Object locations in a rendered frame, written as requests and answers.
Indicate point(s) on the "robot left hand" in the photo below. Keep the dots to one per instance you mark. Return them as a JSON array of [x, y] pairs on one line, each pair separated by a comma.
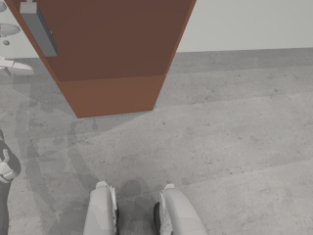
[[8, 67]]

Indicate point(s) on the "right robot shin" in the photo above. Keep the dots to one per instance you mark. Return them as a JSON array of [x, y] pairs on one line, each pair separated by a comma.
[[165, 221]]

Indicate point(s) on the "cupboard door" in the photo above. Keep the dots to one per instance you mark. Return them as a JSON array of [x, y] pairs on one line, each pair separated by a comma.
[[106, 39]]

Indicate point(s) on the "robot left thigh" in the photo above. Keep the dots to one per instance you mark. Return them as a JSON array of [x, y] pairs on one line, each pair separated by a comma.
[[99, 217]]

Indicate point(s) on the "handle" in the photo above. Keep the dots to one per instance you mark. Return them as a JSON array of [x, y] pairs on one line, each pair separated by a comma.
[[35, 21]]

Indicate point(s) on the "left robot upper arm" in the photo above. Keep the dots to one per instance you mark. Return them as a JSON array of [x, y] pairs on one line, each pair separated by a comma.
[[10, 167]]

